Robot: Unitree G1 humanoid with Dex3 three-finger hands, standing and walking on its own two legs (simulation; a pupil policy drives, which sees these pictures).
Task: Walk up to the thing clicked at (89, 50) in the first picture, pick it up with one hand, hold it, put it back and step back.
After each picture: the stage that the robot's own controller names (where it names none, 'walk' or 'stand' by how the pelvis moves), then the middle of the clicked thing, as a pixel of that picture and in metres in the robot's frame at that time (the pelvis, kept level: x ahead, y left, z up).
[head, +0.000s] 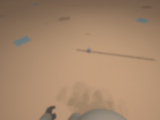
stand; (89, 50) +1.42 +0.09 -0.72
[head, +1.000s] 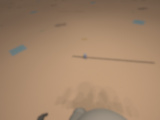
walk; (85, 56) +1.28 +0.25 -0.71
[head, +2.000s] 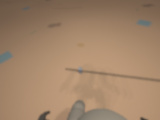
walk; (80, 70) +0.81 +0.27 -0.71
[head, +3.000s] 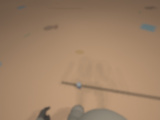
walk; (79, 85) +0.52 +0.21 -0.70
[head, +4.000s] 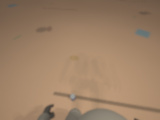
stand; (72, 97) +0.35 +0.21 -0.71
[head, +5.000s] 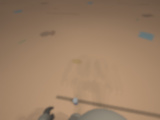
stand; (75, 101) +0.34 +0.19 -0.72
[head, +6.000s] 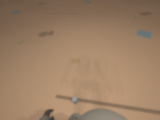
stand; (74, 100) +0.35 +0.21 -0.73
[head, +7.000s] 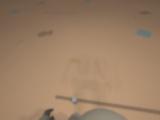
stand; (74, 100) +0.33 +0.22 -0.73
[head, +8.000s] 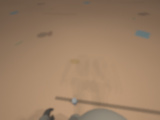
go down; (74, 101) +0.33 +0.22 -0.73
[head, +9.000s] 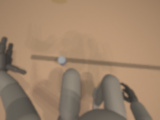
go down; (62, 61) +0.40 +0.27 -0.33
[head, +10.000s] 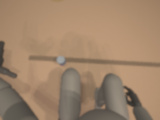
approach; (61, 61) +0.39 +0.28 -0.30
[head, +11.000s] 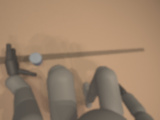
close in; (36, 59) +0.37 +0.31 -0.22
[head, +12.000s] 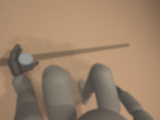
close; (26, 60) +0.37 +0.31 -0.21
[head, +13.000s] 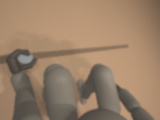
lift; (26, 59) +0.36 +0.32 -0.21
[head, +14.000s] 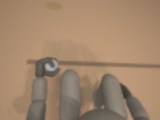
lift; (52, 67) +0.31 +0.29 -0.07
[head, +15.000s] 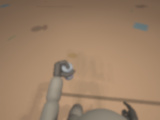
hold; (68, 71) +0.33 +0.18 +0.04
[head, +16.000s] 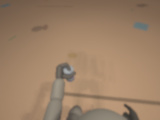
hold; (69, 73) +0.33 +0.18 +0.00
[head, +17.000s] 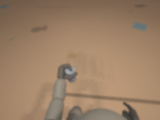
hold; (71, 74) +0.33 +0.16 +0.00
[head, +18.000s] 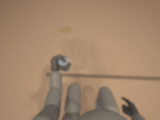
crouch; (64, 64) +0.39 +0.21 -0.07
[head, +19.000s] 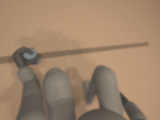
lower; (33, 57) +0.39 +0.31 -0.21
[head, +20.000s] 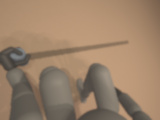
lower; (20, 57) +0.38 +0.33 -0.22
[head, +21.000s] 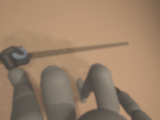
lower; (22, 56) +0.38 +0.33 -0.22
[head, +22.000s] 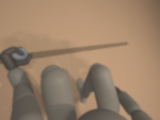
lower; (22, 57) +0.38 +0.33 -0.22
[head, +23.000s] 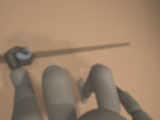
loosen; (25, 57) +0.37 +0.32 -0.22
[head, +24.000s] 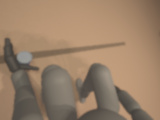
withdraw; (24, 59) +0.37 +0.31 -0.22
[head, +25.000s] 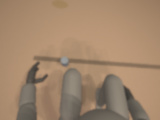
walk; (64, 61) +0.41 +0.27 -0.31
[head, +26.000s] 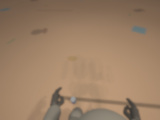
stand; (73, 100) +0.33 +0.20 -0.65
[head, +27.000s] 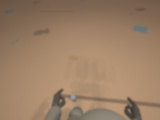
stand; (73, 98) +0.36 +0.22 -0.67
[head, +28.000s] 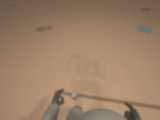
stand; (74, 96) +0.36 +0.21 -0.68
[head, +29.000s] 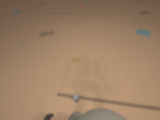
walk; (76, 98) +0.37 +0.21 -0.72
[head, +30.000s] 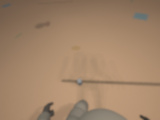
walk; (79, 82) +0.51 +0.21 -0.71
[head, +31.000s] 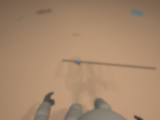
walk; (78, 61) +0.85 +0.19 -0.70
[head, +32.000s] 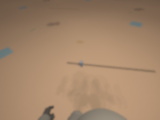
stand; (81, 63) +1.01 +0.22 -0.71
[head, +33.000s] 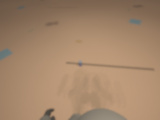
stand; (80, 63) +1.00 +0.23 -0.73
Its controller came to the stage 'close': yes
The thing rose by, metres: 0.71
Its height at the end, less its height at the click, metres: +0.00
